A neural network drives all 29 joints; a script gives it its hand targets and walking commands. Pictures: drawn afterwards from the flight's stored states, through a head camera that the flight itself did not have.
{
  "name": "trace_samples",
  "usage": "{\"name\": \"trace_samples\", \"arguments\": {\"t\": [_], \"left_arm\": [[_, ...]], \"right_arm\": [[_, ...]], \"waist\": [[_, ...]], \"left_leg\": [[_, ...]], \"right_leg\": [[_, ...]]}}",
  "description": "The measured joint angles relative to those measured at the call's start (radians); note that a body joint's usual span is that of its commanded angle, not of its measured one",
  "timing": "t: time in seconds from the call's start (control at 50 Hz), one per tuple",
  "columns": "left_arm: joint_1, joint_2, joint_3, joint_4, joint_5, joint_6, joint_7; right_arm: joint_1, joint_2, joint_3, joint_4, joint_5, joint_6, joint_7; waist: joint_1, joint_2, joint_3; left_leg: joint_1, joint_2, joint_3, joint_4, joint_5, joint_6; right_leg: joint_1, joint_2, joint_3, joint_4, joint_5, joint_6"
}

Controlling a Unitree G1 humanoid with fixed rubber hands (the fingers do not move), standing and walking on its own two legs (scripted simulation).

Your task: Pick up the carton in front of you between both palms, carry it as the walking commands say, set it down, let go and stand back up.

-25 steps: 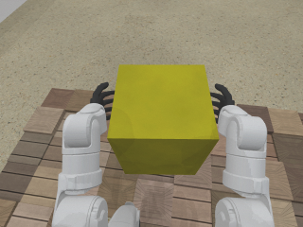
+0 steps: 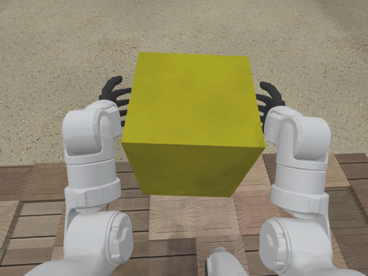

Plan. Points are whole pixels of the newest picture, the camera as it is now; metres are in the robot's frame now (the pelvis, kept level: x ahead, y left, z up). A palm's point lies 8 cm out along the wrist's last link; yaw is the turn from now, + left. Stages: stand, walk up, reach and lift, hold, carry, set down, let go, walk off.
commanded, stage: carry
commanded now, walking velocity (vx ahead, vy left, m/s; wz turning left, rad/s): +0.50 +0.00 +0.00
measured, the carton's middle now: (189, 133) +0.39 -0.03 +0.08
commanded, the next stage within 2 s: none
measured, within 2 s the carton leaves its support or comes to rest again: neither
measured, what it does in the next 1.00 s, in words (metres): walks ahead: right foot, then left foot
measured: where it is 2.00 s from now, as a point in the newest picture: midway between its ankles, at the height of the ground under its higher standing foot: (165, 112)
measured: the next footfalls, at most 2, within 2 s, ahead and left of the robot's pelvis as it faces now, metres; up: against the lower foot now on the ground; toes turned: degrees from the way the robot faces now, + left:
right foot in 0.08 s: +0.23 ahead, -0.13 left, +0.01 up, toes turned -5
left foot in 0.56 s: +0.55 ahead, +0.07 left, -0.01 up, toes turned +8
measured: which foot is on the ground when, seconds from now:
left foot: down 0.00-0.12, up 0.14-0.54, down 0.56-1.00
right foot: up 0.00-0.06, down 0.08-0.58, up 0.60-1.00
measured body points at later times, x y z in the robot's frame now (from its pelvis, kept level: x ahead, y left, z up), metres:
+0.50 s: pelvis +0.33 -0.03 +0.00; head +0.35 -0.03 +0.45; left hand +0.63 +0.16 +0.13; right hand +0.66 -0.15 +0.12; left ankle +0.48 +0.09 -0.71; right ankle +0.19 -0.13 -0.73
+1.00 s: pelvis +0.61 +0.00 -0.01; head +0.64 +0.01 +0.44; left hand +1.00 +0.16 +0.13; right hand +1.00 -0.15 +0.14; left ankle +0.51 +0.07 -0.74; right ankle +0.77 -0.11 -0.70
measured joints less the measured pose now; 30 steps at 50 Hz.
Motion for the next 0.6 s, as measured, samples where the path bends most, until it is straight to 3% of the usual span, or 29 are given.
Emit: {"name": "trace_samples", "arguments": {"t": [0.08, 0.1, 0.12, 0.18, 0.22, 0.38, 0.44, 0.5, 0.56, 0.6], "left_arm": [[0.002, 0.008, -0.001, 0.042, 0.005, 0.004, -0.005], [-0.003, 0.006, -0.004, 0.059, 0.006, -0.002, -0.005], [-0.005, 0.0, -0.012, 0.078, 0.009, -0.014, -0.006], [0.026, -0.028, -0.029, 0.097, 0.03, -0.029, -0.005], [0.085, -0.049, -0.029, 0.057, 0.034, -0.023, -0.006], [0.323, -0.137, -0.024, -0.25, 0.012, -0.056, -0.008], [0.378, -0.145, -0.044, -0.299, -0.002, -0.074, -0.016], [0.394, -0.133, -0.072, -0.301, -0.01, -0.077, -0.017], [0.37, -0.093, -0.097, -0.254, -0.011, -0.067, -0.018], [0.33, -0.044, -0.109, -0.179, -0.022, -0.065, -0.019]], "right_arm": [[-0.012, -0.01, 0.013, 0.053, -0.009, 0.007, 0.006], [-0.016, -0.02, 0.016, 0.062, -0.009, 0.01, 0.009], [-0.017, -0.032, 0.014, 0.07, -0.009, 0.01, 0.012], [0.008, -0.039, -0.002, 0.082, -0.013, 0.016, 0.025], [0.041, -0.015, -0.01, 0.059, -0.029, 0.027, 0.027], [0.258, 0.12, 0.013, -0.249, -0.084, 0.003, 0.05], [0.339, 0.144, 0.035, -0.334, -0.097, -0.012, 0.056], [0.385, 0.139, 0.052, -0.366, -0.099, -0.017, 0.058], [0.368, 0.118, 0.065, -0.322, -0.101, -0.016, 0.058], [0.331, 0.102, 0.075, -0.239, -0.108, -0.03, 0.058]], "waist": [[0.02, 0.013, -0.041], [0.03, 0.025, -0.048], [0.041, 0.043, -0.048], [0.08, 0.041, -0.038], [0.096, 0.037, -0.028], [0.15, 0.037, 0.009], [0.166, 0.042, -0.009], [0.17, 0.044, -0.039], [0.15, 0.034, -0.072], [0.117, -0.003, -0.075]], "left_leg": [[0.088, 0.03, -0.014, 0.039, -0.11, -0.045], [0.091, 0.046, -0.024, 0.093, -0.149, -0.054], [0.064, 0.066, -0.042, 0.191, -0.151, -0.056], [-0.081, 0.035, -0.117, 0.53, -0.181, -0.055], [-0.167, 0.029, -0.119, 0.593, -0.14, -0.058], [-0.382, 0.07, -0.112, 0.401, 0.09, -0.077], [-0.376, 0.071, -0.095, 0.213, 0.201, -0.07], [-0.319, 0.052, -0.051, 0.048, 0.302, -0.038], [-0.205, 0.025, -0.003, -0.047, 0.302, -0.002], [-0.217, 0.003, 0.016, 0.063, 0.193, 0.042]], "right_leg": [[0.114, 0.032, -0.08, -0.227, 0.068, -0.028], [0.141, 0.041, -0.1, -0.245, 0.146, -0.04], [0.143, 0.049, -0.116, -0.205, 0.147, -0.045], [0.184, 0.052, -0.122, -0.16, 0.027, -0.047], [0.242, 0.05, -0.123, -0.213, 0.014, -0.036], [0.476, 0.063, -0.125, -0.408, -0.029, -0.034], [0.561, 0.069, -0.123, -0.431, -0.084, -0.02], [0.646, 0.07, -0.121, -0.425, -0.161, 0.004], [0.681, 0.057, -0.107, -0.274, -0.287, 0.026], [0.573, 0.031, -0.061, 0.026, -0.297, 0.023]]}}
